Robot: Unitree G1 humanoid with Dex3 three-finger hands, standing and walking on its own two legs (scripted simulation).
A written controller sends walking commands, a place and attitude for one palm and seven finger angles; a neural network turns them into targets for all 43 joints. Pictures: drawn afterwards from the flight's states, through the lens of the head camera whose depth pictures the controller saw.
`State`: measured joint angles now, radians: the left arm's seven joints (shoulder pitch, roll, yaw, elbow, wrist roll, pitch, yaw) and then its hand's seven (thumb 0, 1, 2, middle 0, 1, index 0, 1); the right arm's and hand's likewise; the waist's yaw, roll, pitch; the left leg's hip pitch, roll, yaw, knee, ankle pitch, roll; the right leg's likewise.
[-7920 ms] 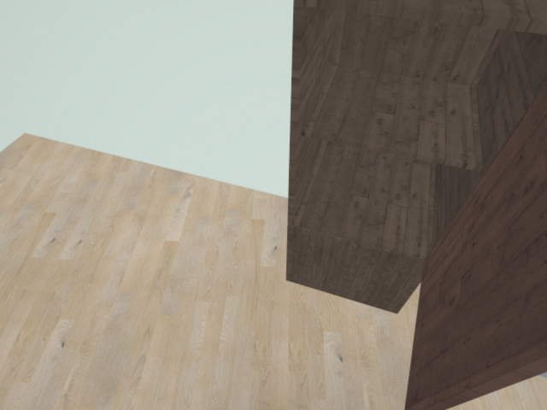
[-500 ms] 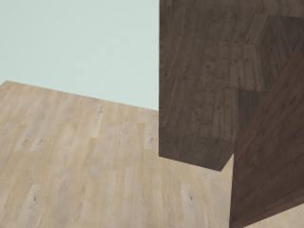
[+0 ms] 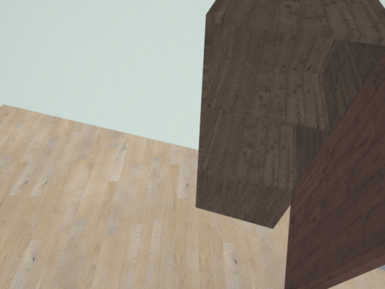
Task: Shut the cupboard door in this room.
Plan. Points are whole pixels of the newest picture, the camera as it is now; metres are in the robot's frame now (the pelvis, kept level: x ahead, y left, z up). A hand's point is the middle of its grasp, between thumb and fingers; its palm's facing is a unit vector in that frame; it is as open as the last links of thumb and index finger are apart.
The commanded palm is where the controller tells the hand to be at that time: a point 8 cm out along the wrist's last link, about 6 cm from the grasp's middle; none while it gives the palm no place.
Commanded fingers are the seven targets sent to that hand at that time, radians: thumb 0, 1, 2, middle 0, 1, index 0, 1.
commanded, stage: turn or walk to find it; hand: left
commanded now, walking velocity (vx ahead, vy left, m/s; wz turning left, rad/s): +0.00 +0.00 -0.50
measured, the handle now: out of the picture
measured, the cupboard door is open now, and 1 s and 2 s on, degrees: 87 87 87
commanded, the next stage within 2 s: stand and wait in 0.44 s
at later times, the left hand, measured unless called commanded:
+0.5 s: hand out of the picture +0.05 +0.17 -0.17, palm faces -0.11 -0.95 -0.28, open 7.4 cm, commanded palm none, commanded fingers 0.00 0.90 0.90 -0.20 -0.30 -0.20 -0.30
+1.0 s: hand out of the picture +0.04 +0.13 -0.17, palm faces -0.17 -0.96 -0.21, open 7.3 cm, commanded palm none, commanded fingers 0.00 0.90 0.90 -0.20 -0.30 -0.20 -0.30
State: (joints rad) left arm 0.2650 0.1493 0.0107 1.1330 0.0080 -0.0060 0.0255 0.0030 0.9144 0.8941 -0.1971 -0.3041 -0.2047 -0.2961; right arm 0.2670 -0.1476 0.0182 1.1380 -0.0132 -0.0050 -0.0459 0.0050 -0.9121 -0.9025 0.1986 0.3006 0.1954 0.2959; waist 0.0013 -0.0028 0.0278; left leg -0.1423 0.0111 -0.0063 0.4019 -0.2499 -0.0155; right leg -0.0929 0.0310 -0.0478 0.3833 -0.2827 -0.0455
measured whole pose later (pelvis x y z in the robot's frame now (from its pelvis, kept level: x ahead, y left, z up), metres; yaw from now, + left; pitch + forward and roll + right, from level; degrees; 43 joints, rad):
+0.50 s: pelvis -0.02 -0.03 -0.02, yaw -11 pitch +1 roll +2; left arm 0.23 0.18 0.08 1.01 0.03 0.02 0.00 0.00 0.91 0.89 -0.20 -0.30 -0.20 -0.30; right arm 0.20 -0.21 -0.05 1.02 -0.02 0.04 -0.04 0.01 -0.91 -0.90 0.20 0.30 0.20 0.30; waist 0.01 0.04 0.08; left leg -0.33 0.07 0.09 0.83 -0.48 -0.04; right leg -0.28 0.06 -0.03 0.64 -0.37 -0.10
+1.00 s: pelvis +0.01 -0.04 +0.00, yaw -14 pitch +0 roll +0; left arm 0.32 0.14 0.03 1.07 0.02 -0.01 0.02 0.00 0.91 0.89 -0.20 -0.30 -0.21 -0.30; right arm 0.20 -0.17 -0.01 1.06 -0.01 0.02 -0.03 0.00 -0.91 -0.90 0.20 0.30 0.19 0.30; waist 0.01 0.03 0.02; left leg -0.22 0.04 -0.01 0.52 -0.25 -0.02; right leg -0.12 0.14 0.02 0.39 -0.27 -0.12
